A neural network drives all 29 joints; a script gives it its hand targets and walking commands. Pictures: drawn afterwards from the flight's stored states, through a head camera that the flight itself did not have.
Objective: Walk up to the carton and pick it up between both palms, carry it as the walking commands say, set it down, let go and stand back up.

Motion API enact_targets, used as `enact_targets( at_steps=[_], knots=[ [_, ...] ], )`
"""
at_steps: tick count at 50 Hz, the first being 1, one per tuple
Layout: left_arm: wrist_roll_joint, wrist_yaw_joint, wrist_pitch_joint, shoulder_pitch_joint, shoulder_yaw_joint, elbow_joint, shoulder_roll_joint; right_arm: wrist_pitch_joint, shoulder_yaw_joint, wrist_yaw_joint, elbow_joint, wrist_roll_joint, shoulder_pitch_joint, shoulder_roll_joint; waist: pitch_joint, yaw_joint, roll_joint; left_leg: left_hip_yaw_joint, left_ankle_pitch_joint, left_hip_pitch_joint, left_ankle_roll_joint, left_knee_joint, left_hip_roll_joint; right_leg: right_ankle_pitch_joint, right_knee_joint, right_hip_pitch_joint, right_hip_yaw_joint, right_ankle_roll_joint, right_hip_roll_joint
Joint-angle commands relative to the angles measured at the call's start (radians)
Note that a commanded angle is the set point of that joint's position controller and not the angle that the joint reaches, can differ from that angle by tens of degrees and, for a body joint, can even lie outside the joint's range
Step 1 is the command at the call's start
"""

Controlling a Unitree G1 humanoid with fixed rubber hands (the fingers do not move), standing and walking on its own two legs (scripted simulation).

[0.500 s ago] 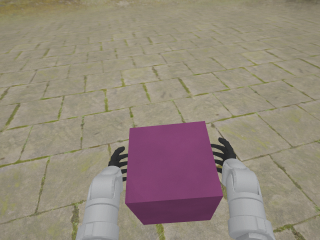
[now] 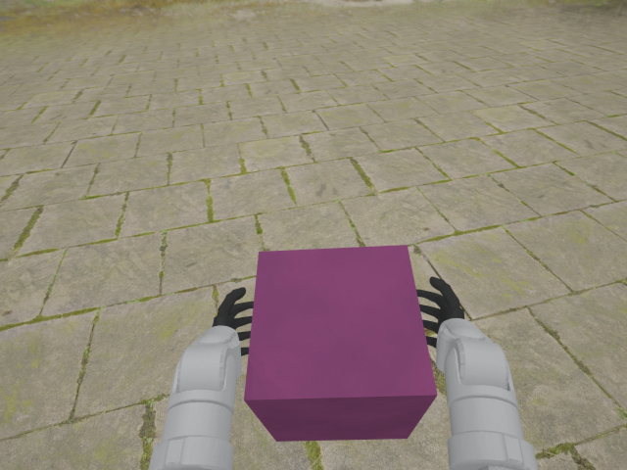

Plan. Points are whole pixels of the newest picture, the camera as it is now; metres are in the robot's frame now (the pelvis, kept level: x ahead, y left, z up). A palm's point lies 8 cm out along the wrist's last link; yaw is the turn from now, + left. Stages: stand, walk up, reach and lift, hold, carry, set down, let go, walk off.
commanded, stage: hold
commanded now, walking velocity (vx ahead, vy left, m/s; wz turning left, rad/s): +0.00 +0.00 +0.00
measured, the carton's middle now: (337, 350) +0.33 -0.02 -0.01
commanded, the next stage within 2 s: carry in 0.92 s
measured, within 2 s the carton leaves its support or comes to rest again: neither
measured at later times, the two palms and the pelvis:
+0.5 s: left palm (221, 342) +0.30 +0.14 +0.05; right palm (444, 331) +0.31 -0.16 +0.06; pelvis +0.00 +0.00 +0.00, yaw +0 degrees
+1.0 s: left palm (219, 341) +0.30 +0.14 +0.05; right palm (440, 329) +0.31 -0.15 +0.06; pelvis +0.01 +0.00 +0.00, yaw +0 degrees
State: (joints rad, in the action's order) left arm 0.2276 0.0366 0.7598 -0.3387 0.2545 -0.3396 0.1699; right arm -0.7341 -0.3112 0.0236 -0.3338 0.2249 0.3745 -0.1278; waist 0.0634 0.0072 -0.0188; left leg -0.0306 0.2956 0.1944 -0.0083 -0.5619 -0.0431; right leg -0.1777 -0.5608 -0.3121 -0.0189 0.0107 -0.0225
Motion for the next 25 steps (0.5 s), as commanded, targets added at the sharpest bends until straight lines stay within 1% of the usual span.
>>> enact_targets(
  at_steps=[1,2,3,4,5,6,7,8,9,10,11,12,13,14,15,16,17,18,19,20,21,22,23,24,25],
  knots=[
    [-0.222,-0.297,-0.046,-0.577,-0.513,0.040,0.910,-0.043,0.630,-0.291,-0.009,-0.225,0.502,-1.033,0.192,-0.024,0.054,-0.078,0.072,0.152,-0.026,0.223,-0.005,-0.081,0.135,0.468,-0.047,0.016,0.082],
    [-0.211,-0.295,-0.043,-0.548,-0.516,0.026,0.929,-0.039,0.587,-0.285,-0.039,-0.205,0.461,-1.020,0.153,-0.018,0.028,-0.078,0.038,0.170,-0.020,0.239,-0.002,-0.027,0.128,0.457,-0.033,0.006,0.096],
    [-0.224,-0.292,-0.055,-0.573,-0.547,0.107,0.916,-0.030,0.618,-0.288,-0.007,-0.219,0.476,-1.050,0.214,-0.015,0.062,-0.071,-0.036,0.158,-0.020,0.214,-0.013,0.031,0.126,0.482,-0.040,0.011,0.091],
    [-0.253,-0.297,-0.055,-0.600,-0.580,0.113,0.951,-0.025,0.645,-0.288,0.005,-0.229,0.450,-1.057,0.280,0.003,0.034,-0.073,-0.029,0.093,-0.016,0.210,-0.014,0.030,0.131,0.479,-0.055,0.001,0.086],
    [-0.249,-0.293,-0.052,-0.578,-0.554,0.117,0.929,-0.035,0.652,-0.295,0.030,-0.242,0.470,-1.045,0.214,-0.014,0.056,-0.087,-0.028,0.114,-0.018,0.225,-0.003,0.034,0.119,0.450,-0.037,0.006,0.096],
    [-0.244,-0.289,-0.048,-0.588,-0.572,0.143,0.930,-0.033,0.625,-0.297,0.004,-0.224,0.438,-1.042,0.288,0.003,0.024,-0.081,-0.051,0.090,-0.013,0.219,-0.011,0.057,0.132,0.492,-0.050,-0.003,0.093],
    [-0.237,-0.289,-0.045,-0.525,-0.557,0.116,0.921,-0.032,0.659,-0.289,0.034,-0.234,0.430,-1.047,0.227,-0.007,0.083,-0.074,-0.087,0.107,-0.016,0.205,-0.013,0.063,0.138,0.469,-0.052,0.004,0.090],
    [-0.268,-0.290,-0.059,-0.623,-0.597,0.208,0.931,-0.027,0.671,-0.295,0.033,-0.244,0.442,-1.076,0.323,0.000,0.049,-0.075,-0.102,0.043,-0.010,0.197,-0.018,0.072,0.129,0.466,-0.057,0.004,0.095],
    [-0.241,-0.290,-0.033,-0.526,-0.569,0.098,0.938,-0.040,0.659,-0.286,0.022,-0.224,0.406,-1.032,0.276,0.006,0.049,-0.077,-0.092,0.061,-0.010,0.211,-0.012,0.081,0.138,0.480,-0.049,0.002,0.095],
    [-0.238,-0.289,-0.034,-0.513,-0.558,0.122,0.917,-0.046,0.659,-0.287,0.021,-0.231,0.413,-1.030,0.233,-0.007,0.045,-0.069,-0.091,0.115,-0.013,0.216,-0.014,0.094,0.140,0.495,-0.051,0.003,0.097],
    [-0.258,-0.295,-0.041,-0.525,-0.571,0.136,0.927,-0.036,0.696,-0.288,0.070,-0.252,0.443,-1.045,0.293,-0.002,0.080,-0.080,-0.100,0.075,-0.018,0.208,-0.007,0.093,0.124,0.483,-0.049,0.011,0.092],
    [-0.269,-0.292,-0.036,-0.573,-0.590,0.178,0.911,-0.049,0.665,-0.285,0.014,-0.230,0.366,-1.041,0.244,0.015,0.074,-0.080,-0.084,0.047,-0.015,0.214,-0.010,0.064,0.144,0.434,-0.057,0.006,0.091],
    [-0.257,-0.291,-0.037,-0.550,-0.572,0.148,0.921,-0.038,0.674,-0.290,0.048,-0.250,0.429,-1.044,0.223,-0.013,0.047,-0.065,-0.089,0.093,-0.011,0.207,-0.017,0.055,0.136,0.453,-0.045,0.006,0.092],
    [-0.246,-0.286,-0.037,-0.556,-0.574,0.181,0.908,-0.046,0.671,-0.287,0.030,-0.236,0.401,-1.050,0.259,-0.011,0.047,-0.077,-0.113,0.084,-0.013,0.208,-0.012,0.097,0.133,0.474,-0.054,0.005,0.090],
    [-0.243,-0.286,-0.031,-0.535,-0.576,0.159,0.908,-0.047,0.653,-0.287,0.008,-0.234,0.368,-1.031,0.219,-0.018,0.015,-0.072,-0.128,0.098,-0.008,0.207,-0.010,0.109,0.133,0.465,-0.060,-0.004,0.094],
    [-0.257,-0.287,-0.038,-0.518,-0.597,0.182,0.915,-0.042,0.692,-0.286,0.061,-0.247,0.386,-1.031,0.257,-0.002,0.071,-0.082,-0.164,0.064,-0.011,0.201,-0.009,0.135,0.129,0.454,-0.051,0.005,0.100],
    [-0.255,-0.284,-0.035,-0.514,-0.593,0.185,0.930,-0.043,0.685,-0.285,0.048,-0.253,0.371,-1.053,0.263,-0.013,0.001,-0.064,-0.152,0.091,-0.007,0.203,-0.017,0.142,0.128,0.503,-0.060,0.002,0.094],
    [-0.232,-0.283,-0.030,-0.501,-0.562,0.134,0.912,-0.045,0.664,-0.286,0.029,-0.233,0.391,-1.030,0.219,-0.022,0.038,-0.086,-0.102,0.097,-0.009,0.215,-0.004,0.090,0.127,0.464,-0.052,-0.002,0.106],
    [-0.242,-0.281,-0.029,-0.540,-0.570,0.147,0.919,-0.045,0.650,-0.283,0.011,-0.227,0.373,-1.034,0.186,-0.002,0.039,-0.075,-0.083,0.084,-0.011,0.214,-0.008,0.066,0.132,0.420,-0.055,-0.004,0.098],
    [-0.248,-0.279,-0.037,-0.529,-0.584,0.175,0.913,-0.037,0.684,-0.292,0.046,-0.237,0.384,-1.038,0.236,-0.018,0.050,-0.073,-0.126,0.068,-0.006,0.204,-0.008,0.096,0.134,0.442,-0.054,-0.003,0.100],
    [-0.254,-0.278,-0.036,-0.542,-0.598,0.188,0.931,-0.038,0.671,-0.285,0.040,-0.240,0.387,-1.046,0.273,-0.008,0.026,-0.074,-0.133,0.065,-0.005,0.201,-0.012,0.111,0.123,0.458,-0.063,-0.005,0.100],
    [-0.262,-0.276,-0.026,-0.550,-0.608,0.201,0.932,-0.045,0.681,-0.282,0.044,-0.238,0.361,-1.042,0.244,-0.003,0.002,-0.071,-0.129,0.096,-0.006,0.211,-0.014,0.127,0.131,0.484,-0.061,-0.005,0.098],
    [-0.258,-0.284,-0.024,-0.536,-0.605,0.159,0.929,-0.042,0.671,-0.281,0.021,-0.238,0.347,-1.012,0.225,0.012,-0.012,-0.081,-0.114,0.085,-0.006,0.212,-0.009,0.107,0.132,0.446,-0.059,-0.013,0.101],
    [-0.264,-0.283,-0.033,-0.551,-0.610,0.196,0.919,-0.038,0.670,-0.285,0.027,-0.238,0.336,-1.030,0.232,0.012,0.009,-0.083,-0.119,0.079,-0.003,0.210,-0.008,0.111,0.131,0.463,-0.050,-0.007,0.103],
    [-0.244,-0.287,-0.028,-0.496,-0.576,0.144,0.904,-0.033,0.670,-0.285,0.052,-0.235,0.379,-1.022,0.227,-0.012,0.052,-0.078,-0.094,0.079,-0.004,0.210,-0.014,0.077,0.138,0.452,-0.055,-0.001,0.097]
  ],
)
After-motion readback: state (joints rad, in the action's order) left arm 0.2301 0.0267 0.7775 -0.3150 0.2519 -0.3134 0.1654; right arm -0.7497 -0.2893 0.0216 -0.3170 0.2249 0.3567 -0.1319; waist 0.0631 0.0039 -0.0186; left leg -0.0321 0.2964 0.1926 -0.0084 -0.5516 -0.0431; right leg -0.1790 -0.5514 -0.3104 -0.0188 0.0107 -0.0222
